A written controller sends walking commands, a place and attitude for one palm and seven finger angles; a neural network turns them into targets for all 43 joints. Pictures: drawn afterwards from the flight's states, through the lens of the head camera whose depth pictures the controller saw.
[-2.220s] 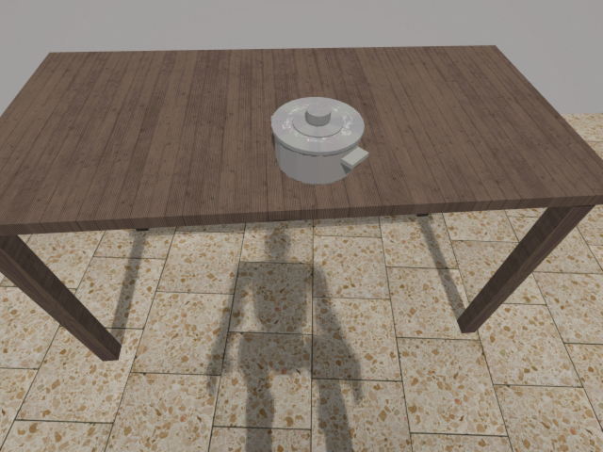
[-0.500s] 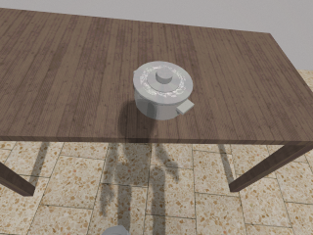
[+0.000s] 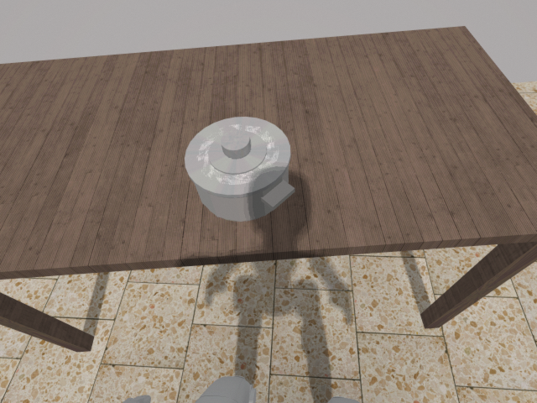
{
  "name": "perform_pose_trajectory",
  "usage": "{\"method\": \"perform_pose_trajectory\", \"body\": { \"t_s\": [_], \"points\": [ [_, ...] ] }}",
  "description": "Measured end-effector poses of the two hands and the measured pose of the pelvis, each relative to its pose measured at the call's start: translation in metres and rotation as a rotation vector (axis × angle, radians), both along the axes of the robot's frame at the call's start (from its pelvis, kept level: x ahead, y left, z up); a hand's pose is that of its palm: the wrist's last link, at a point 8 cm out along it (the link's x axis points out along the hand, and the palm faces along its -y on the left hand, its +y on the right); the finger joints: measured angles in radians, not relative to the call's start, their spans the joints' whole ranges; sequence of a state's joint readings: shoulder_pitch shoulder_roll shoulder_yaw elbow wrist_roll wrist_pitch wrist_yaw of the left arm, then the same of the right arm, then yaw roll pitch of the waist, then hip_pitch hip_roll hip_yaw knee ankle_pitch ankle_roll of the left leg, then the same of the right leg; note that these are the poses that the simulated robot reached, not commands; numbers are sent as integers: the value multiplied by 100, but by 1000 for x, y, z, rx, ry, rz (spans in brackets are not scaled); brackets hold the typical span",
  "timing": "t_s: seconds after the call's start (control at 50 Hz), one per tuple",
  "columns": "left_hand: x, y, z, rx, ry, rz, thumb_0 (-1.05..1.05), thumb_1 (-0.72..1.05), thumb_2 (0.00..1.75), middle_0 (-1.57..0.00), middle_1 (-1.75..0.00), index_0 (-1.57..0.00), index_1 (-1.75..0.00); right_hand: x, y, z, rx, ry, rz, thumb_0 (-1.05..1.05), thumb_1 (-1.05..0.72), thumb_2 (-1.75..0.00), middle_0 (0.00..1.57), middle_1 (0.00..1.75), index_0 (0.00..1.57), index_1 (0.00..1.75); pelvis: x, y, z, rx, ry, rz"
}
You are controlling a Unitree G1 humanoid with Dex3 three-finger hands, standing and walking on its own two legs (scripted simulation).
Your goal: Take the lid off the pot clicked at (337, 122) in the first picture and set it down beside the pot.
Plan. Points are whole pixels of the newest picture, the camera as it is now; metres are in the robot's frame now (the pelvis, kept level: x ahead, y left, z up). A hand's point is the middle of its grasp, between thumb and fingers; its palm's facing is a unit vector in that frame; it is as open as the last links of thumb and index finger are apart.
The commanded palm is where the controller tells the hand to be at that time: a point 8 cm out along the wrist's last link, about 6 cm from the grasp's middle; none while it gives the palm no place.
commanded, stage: come to a stop and stand still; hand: left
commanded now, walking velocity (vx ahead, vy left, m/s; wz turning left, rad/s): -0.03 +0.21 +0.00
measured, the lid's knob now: (235, 143) +0.49 +0.08 +0.08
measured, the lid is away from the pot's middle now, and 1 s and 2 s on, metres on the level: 0.00 0.00 0.00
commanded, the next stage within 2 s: none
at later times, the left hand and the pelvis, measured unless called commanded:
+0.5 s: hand out of the picture -0.03 +0.29 -0.17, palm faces +0.09 -0.98 -0.18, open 7.4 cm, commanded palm none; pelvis -0.05 +0.09 +0.01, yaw +1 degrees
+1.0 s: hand out of the picture -0.09 +0.32 -0.16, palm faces +0.04 -0.98 -0.20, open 7.4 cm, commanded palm none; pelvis -0.07 +0.15 +0.01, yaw -1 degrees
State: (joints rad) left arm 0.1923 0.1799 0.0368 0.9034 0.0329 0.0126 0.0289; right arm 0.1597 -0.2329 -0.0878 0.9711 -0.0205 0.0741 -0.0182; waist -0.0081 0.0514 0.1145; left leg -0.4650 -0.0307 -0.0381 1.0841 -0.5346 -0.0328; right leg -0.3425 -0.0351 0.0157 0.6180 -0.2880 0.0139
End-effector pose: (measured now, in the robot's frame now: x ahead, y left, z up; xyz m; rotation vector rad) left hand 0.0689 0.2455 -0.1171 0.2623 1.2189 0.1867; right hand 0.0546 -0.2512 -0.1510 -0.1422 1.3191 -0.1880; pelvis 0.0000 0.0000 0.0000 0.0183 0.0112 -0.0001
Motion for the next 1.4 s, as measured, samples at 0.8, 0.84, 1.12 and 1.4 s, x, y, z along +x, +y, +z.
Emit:
{"method": "perform_pose_trajectory", "body": {
  "t_s": [0.8, 0.84, 1.12, 1.4],
  "points": [
    [-123, 122, -20, -114, 156, 73, 0, 91, 90, -19, -30, -20, -30, -144, 170, 32, -12, 97, -36, 1, -91, -90, 21, 30, 20, 30, -62, 136, 17, -37, 0, 8],
    [-127, 123, -19, -111, 164, 73, 0, 91, 90, -19, -30, -20, -30, -156, 176, 30, 1, 124, -50, 1, -91, -90, 21, 30, 20, 30, -63, 138, 16, -34, 0, 4],
    [-192, 114, -21, -134, 296, 101, 0, 91, 90, -19, -30, -20, -30, -176, 202, 17, 52, 153, -75, 1, -90, -90, 20, 30, 20, 30, -71, 153, 11, -32, -23, -26],
    [-241, 115, -25, -194, 362, 174, 0, 91, 90, -20, -30, -20, -30, -139, 204, 23, -18, 71, -22, 1, -92, -90, 20, 30, 20, 30, -78, 177, 10, -45, -31, -12]
  ]
}}
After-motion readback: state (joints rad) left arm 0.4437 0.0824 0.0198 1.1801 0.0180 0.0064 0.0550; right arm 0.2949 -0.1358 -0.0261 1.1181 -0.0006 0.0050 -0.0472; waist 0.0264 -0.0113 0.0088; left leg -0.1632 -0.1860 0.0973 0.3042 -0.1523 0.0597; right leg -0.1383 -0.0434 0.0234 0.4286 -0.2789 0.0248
